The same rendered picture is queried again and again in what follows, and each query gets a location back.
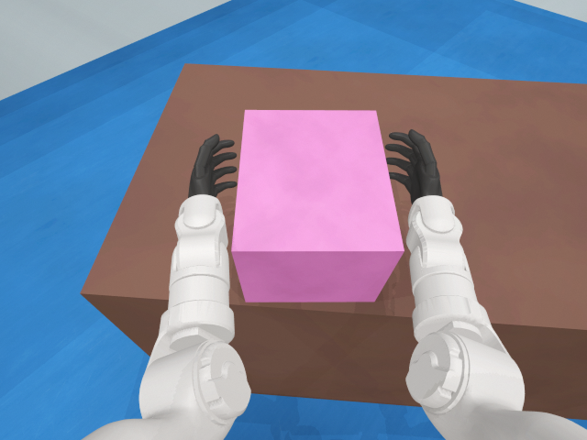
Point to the pedestal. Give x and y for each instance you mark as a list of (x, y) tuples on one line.
[(512, 159)]

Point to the robot right forearm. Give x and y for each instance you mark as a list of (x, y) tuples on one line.
[(445, 298)]

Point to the right robot hand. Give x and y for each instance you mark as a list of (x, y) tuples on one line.
[(423, 177)]

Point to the left robot upper arm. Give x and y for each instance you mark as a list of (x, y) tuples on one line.
[(192, 394)]

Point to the right robot upper arm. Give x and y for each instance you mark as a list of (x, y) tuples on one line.
[(470, 391)]

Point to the robot left forearm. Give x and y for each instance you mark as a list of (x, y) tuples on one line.
[(198, 307)]

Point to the left robot hand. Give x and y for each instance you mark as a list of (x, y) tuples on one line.
[(204, 176)]

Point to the carton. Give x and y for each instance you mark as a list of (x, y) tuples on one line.
[(315, 217)]

